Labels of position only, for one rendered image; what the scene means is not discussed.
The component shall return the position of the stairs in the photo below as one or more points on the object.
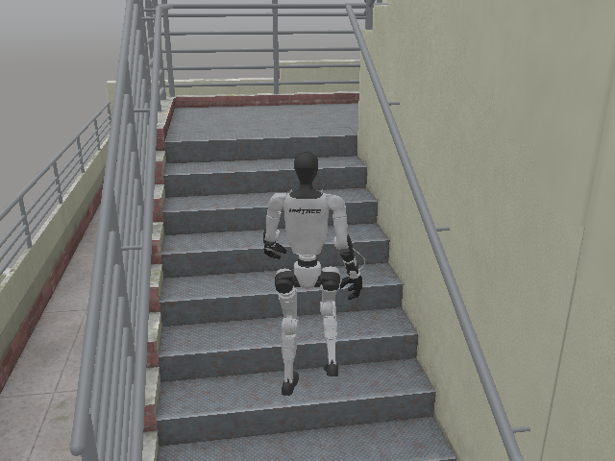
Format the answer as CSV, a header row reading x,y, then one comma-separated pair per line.
x,y
220,357

